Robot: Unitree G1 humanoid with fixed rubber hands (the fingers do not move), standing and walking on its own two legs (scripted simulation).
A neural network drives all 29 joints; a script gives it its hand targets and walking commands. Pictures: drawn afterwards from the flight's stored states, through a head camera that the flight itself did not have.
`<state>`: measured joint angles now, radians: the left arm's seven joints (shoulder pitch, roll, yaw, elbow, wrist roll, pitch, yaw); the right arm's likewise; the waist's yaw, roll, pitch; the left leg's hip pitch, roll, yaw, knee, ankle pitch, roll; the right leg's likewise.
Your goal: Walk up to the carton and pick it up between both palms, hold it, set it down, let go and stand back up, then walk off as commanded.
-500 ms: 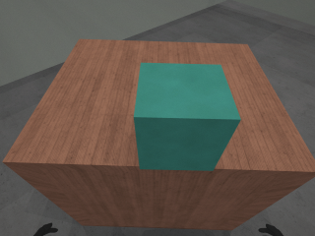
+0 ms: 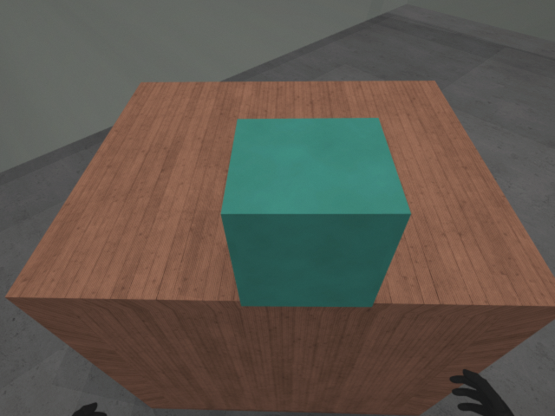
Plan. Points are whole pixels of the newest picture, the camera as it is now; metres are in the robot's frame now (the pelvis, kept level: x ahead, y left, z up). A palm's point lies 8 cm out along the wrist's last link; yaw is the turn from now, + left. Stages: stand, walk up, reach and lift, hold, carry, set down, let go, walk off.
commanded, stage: walk up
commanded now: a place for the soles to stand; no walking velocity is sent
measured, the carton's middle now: (306, 216) +0.36 -0.02 +0.11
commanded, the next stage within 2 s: reach and lift in 0.14 s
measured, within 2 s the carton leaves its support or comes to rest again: neither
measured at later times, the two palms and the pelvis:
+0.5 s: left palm (110, 372) +0.19 +0.26 -0.04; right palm out of the picture +0.15 -0.30 -0.05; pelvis +0.01 -0.01 +0.01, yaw +0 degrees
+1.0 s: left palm (109, 358) +0.19 +0.24 +0.03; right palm (528, 400) +0.15 -0.28 +0.02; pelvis -0.01 -0.02 +0.02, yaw -1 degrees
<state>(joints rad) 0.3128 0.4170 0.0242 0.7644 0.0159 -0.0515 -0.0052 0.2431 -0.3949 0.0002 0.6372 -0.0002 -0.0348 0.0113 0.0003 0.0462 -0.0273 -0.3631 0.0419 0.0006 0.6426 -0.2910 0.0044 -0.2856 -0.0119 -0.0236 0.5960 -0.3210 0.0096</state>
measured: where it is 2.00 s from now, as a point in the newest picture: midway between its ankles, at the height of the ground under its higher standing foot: outside the picture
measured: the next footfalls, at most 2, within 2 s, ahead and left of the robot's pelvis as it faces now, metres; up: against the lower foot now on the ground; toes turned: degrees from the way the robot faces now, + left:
none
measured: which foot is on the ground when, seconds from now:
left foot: down 0.00-1.00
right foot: down 0.00-1.00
